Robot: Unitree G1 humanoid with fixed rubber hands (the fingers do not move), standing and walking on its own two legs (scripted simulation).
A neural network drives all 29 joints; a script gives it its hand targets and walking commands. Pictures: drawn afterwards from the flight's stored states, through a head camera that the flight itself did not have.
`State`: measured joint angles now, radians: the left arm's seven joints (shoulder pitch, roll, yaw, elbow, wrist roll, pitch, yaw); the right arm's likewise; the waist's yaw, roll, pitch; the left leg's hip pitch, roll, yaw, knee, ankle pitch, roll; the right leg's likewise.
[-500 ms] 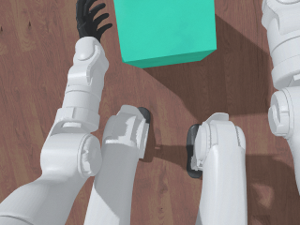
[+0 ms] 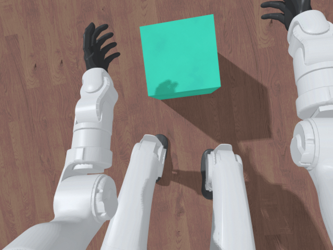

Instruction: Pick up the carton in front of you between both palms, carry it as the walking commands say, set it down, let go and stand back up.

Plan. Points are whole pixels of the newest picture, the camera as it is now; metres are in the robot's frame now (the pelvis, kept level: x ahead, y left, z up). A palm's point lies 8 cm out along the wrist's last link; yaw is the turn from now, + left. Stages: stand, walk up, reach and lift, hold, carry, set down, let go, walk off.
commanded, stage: set down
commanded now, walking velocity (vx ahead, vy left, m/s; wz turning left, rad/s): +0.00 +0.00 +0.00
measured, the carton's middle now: (181, 65) +0.52 +0.03 -0.41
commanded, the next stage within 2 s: let go in 0.28 s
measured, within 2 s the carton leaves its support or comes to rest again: neither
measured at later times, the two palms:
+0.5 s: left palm (61, 65) +0.43 +0.18 +0.02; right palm out of the picture +0.52 -0.21 +0.02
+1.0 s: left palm out of the picture +0.30 +0.24 +0.15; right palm out of the picture +0.36 -0.22 +0.13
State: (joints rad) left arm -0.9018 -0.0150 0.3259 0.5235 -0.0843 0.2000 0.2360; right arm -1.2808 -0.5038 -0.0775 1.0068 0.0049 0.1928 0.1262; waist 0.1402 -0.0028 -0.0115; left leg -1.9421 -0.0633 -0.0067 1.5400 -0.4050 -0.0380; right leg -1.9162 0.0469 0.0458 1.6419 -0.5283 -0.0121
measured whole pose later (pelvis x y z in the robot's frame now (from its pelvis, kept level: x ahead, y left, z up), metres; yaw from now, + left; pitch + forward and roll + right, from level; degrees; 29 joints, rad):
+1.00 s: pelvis +0.11 +0.01 +0.22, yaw -4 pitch +16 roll +0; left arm 0.14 0.19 0.01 0.40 -0.05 0.02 -0.07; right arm -0.07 -0.21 -0.13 0.59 -0.04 0.01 -0.01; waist 0.10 0.04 -0.03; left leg -0.61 -0.04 -0.03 0.61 -0.28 0.01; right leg -0.55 0.03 0.07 0.62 -0.34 0.00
